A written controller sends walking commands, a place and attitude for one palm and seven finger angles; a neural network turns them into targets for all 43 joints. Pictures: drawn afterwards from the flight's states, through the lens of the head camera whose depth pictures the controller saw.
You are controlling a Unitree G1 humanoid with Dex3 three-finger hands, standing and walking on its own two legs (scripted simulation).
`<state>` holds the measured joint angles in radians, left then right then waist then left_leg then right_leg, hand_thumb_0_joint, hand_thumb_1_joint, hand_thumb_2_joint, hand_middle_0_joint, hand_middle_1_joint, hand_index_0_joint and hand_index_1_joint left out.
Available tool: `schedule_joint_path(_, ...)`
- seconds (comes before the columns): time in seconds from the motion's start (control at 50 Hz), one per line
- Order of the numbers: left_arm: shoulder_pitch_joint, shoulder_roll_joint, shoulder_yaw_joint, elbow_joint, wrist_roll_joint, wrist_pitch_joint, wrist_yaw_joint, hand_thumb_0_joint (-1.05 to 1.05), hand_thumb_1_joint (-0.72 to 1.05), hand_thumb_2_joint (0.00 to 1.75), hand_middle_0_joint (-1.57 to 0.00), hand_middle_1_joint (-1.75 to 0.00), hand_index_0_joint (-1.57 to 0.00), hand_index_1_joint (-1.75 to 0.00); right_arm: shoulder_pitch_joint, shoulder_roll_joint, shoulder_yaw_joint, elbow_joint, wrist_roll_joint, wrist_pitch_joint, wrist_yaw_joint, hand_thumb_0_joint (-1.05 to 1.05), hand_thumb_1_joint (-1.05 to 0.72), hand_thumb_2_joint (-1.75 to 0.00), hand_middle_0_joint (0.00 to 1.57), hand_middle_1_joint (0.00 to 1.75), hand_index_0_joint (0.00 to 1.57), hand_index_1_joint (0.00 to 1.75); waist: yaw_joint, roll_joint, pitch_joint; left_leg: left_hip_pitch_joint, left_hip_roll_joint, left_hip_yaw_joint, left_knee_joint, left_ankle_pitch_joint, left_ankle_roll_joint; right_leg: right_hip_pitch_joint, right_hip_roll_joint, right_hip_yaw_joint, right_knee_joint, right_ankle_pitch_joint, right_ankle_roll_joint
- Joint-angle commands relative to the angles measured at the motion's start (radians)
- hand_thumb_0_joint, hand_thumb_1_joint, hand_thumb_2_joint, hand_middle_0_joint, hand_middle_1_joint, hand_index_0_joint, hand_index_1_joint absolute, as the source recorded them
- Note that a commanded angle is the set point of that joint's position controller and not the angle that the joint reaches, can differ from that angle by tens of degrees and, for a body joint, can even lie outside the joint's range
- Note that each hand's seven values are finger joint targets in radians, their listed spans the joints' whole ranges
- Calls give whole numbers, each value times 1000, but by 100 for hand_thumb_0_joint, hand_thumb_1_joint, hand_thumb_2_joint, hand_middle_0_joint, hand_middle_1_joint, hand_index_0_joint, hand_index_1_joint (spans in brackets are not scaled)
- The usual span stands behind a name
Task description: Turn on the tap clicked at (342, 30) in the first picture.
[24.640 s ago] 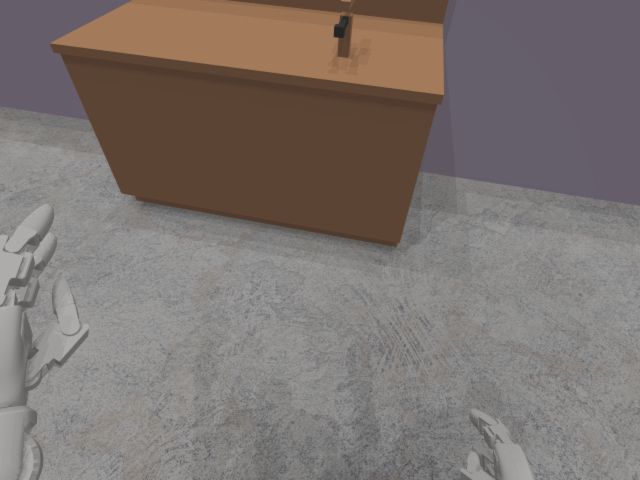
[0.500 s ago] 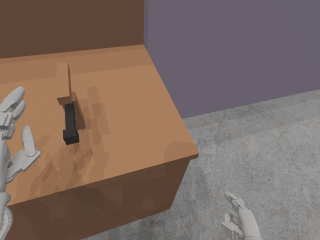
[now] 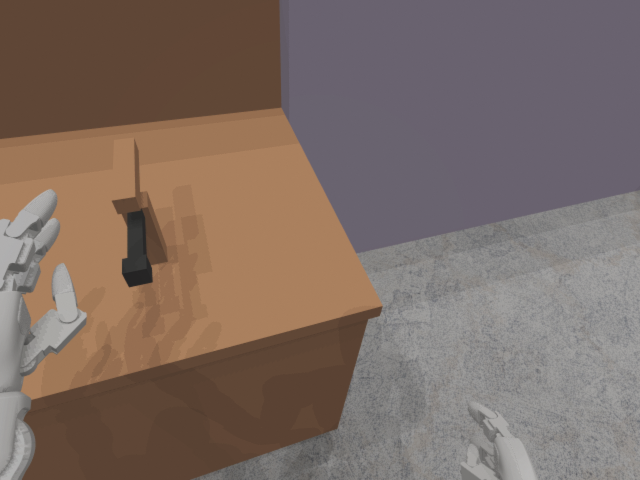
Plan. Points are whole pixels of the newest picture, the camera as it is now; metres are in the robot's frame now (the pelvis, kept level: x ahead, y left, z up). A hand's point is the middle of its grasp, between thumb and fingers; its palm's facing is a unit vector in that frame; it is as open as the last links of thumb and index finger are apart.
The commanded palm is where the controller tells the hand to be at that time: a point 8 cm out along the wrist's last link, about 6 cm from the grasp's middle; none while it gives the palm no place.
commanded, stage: shuffle to correct the standing spot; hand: left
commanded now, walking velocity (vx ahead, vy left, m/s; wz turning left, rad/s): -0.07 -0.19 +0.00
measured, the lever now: (137, 270) +0.33 +0.26 +0.08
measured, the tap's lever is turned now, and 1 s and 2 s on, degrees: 0 0 0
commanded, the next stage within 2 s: none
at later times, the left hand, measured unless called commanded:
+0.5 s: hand (141, 318) +0.22 +0.19 +0.16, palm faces +0.32 -0.86 -0.39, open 7.4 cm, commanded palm +0.16 +0.23 +0.17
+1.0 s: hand (149, 319) +0.22 +0.19 +0.16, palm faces +0.32 -0.86 -0.41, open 7.4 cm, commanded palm +0.16 +0.22 +0.17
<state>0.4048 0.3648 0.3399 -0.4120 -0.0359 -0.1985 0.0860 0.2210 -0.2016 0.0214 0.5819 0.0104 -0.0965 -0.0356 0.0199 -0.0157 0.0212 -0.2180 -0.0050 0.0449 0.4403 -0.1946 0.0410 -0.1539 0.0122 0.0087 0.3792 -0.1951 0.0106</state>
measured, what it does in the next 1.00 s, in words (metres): shifts its weight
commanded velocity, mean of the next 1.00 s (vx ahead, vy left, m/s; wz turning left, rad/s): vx -0.08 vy -0.18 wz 0.00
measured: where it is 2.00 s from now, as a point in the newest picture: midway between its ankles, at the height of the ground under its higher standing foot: outside the picture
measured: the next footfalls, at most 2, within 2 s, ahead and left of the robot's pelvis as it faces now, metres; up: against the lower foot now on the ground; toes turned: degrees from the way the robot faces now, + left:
none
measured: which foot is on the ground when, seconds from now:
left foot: down 0.00-1.00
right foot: down 0.00-1.00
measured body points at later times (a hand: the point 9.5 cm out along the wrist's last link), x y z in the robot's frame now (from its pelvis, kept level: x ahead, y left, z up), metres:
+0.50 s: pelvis +0.00 -0.05 +0.00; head +0.02 -0.04 +0.45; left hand +0.20 +0.24 +0.18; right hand +0.18 -0.28 -0.08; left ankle +0.03 +0.09 -0.74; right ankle +0.01 -0.13 -0.74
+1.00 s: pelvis +0.00 -0.05 -0.01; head +0.03 -0.04 +0.44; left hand +0.20 +0.23 +0.18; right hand +0.17 -0.29 -0.08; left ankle +0.03 +0.09 -0.74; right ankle +0.01 -0.13 -0.74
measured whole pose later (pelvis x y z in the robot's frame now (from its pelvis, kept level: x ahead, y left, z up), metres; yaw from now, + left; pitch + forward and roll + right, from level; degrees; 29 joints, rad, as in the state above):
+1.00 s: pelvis +0.00 -0.05 -0.01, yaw -1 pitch +0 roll -1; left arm 0.46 0.40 0.37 -0.52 -0.08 -0.13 0.08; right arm 0.22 -0.19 0.00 0.55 0.01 -0.08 -0.04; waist 0.01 -0.01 0.05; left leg -0.30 0.08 0.02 0.53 -0.23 -0.04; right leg -0.24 0.09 -0.02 0.47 -0.23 -0.07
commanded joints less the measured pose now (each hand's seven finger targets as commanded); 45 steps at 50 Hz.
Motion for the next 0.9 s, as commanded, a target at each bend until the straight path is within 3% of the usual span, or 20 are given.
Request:
schedule_joint_path(0.0,-127,159,95,-202,-9,-64,16,0,90,90,-20,-30,-20,-30,-109,-122,-57,-173,4,-61,-9,0,-90,-90,20,30,20,30,-1,98,-63,20,130,-131,-163,-118,-16,-39,-34,28,-56,-5,-23)
schedule_joint_path(0.04,-128,180,111,-215,-6,-63,16,0,90,90,-20,-30,-20,-30,-113,-117,-58,-171,7,-61,-6,0,-90,-90,20,30,20,30,3,107,-77,16,133,-129,-162,-121,-15,-28,-31,21,-54,-2,-21)
schedule_joint_path(0.06,-118,147,86,-203,-10,-59,13,0,90,90,-20,-30,-20,-30,-106,-119,-58,-176,4,-60,-5,0,-90,-90,20,30,20,30,-1,92,-75,19,133,-127,-157,-117,-14,-37,-28,23,-56,-1,-22)
schedule_joint_path(0.12,-108,159,95,-237,-12,-56,14,0,90,90,-20,-30,-20,-30,-97,-117,-66,-186,5,-63,1,0,-90,-90,20,30,20,30,1,101,-103,47,142,-126,-137,-59,-15,-36,-31,27,-43,31,-24)
schedule_joint_path(0.14,-99,187,121,-244,-11,-54,15,0,90,90,-20,-30,-20,-30,-107,-115,-63,-183,7,-61,1,0,-90,-90,20,30,20,30,4,114,-111,48,142,-115,-126,-39,-16,-35,-32,21,-42,38,-22)
schedule_joint_path(0.16,-97,154,93,-237,-16,-50,12,0,90,90,-20,-30,-20,-30,-101,-116,-62,-184,3,-59,3,0,-90,-90,20,30,20,30,0,98,-104,37,137,-113,-119,-36,-17,-40,-29,23,-46,38,-23)
schedule_joint_path(0.24,-59,205,145,-269,-24,-41,13,0,90,90,-20,-30,-20,-30,-101,-113,-71,-187,5,-56,1,0,-90,-90,20,30,20,30,4,89,-144,76,139,-92,-57,76,-18,-46,-46,40,-39,116,-29)
schedule_joint_path(0.26,-54,173,120,-254,-30,-38,7,0,90,90,-20,-30,-20,-30,-96,-114,-70,-186,0,-53,0,0,-90,-90,20,30,20,30,0,75,-133,64,137,-89,-52,73,-17,-52,-45,42,-43,115,-28)
schedule_joint_path(0.34,-42,200,145,-271,-38,-26,7,0,90,90,-20,-30,-20,-30,-98,-114,-78,-186,6,-51,-6,0,-90,-90,20,30,20,30,0,73,-144,78,133,-77,-12,108,-20,-68,-58,62,-38,157,-38)
schedule_joint_path(0.36,-43,179,125,-267,-41,-25,3,0,90,90,-20,-30,-20,-30,-93,-118,-77,-185,2,-48,-6,0,-90,-90,20,30,20,30,-3,62,-146,73,132,-69,-5,102,-19,-71,-57,58,-38,151,-34)
schedule_joint_path(0.44,-26,203,144,-289,-46,-15,5,0,90,90,-20,-30,-20,-30,-98,-117,-83,-190,7,-48,-12,0,-90,-90,20,30,20,30,-2,81,-147,81,131,-68,14,116,-20,-90,-69,73,-28,167,-41)
schedule_joint_path(0.46,-26,182,126,-277,-47,-15,4,0,90,90,-20,-30,-20,-30,-92,-118,-81,-187,4,-45,-12,0,-90,-90,20,30,20,30,-6,62,-139,68,132,-66,11,93,-18,-96,-65,66,-32,146,-38)
schedule_joint_path(0.54,-19,216,158,-282,-51,-6,10,0,90,90,-20,-30,-20,-30,-98,-115,-86,-189,8,-42,-17,0,-90,-90,20,30,20,30,-6,28,-126,56,112,-52,50,11,-21,-130,-93,107,-59,103,-50)
schedule_joint_path(0.56,-21,191,138,-274,-56,-7,9,0,90,90,-20,-30,-20,-30,-88,-115,-83,-184,5,-39,-16,0,-90,-90,20,30,20,30,-12,19,-127,45,104,-48,63,-6,-21,-133,-98,108,-66,80,-55)
schedule_joint_path(0.62,-13,203,144,-292,-59,-5,11,0,90,90,-20,-30,-20,-30,-86,-116,-90,-191,8,-42,-19,0,-90,-90,20,30,20,30,-11,16,-126,57,100,-48,86,-8,-21,-156,-114,128,-63,81,-62)
schedule_joint_path(0.88,-3,209,148,-318,-51,-4,13,0,90,90,-20,-30,-20,-30,-82,-121,-86,-193,4,-40,-19,0,-90,-90,20,30,20,30,-5,92,-140,35,166,-103,17,84,-3,-97,-66,65,10,121,-31)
